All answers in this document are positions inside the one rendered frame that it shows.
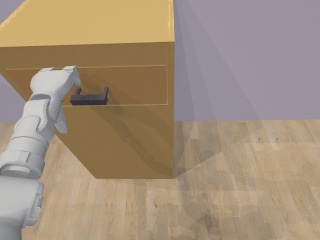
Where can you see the handle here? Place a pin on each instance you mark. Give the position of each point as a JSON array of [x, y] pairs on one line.
[[89, 99]]

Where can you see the drawer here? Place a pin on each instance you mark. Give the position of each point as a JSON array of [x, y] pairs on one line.
[[127, 84]]

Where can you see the robot left upper arm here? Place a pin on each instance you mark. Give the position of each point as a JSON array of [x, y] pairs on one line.
[[20, 205]]

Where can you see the cabinet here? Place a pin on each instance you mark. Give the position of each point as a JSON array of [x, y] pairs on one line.
[[121, 141]]

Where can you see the robot left hand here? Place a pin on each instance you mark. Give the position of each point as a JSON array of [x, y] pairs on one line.
[[58, 82]]

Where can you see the left robot forearm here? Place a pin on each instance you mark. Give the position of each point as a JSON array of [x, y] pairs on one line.
[[25, 153]]

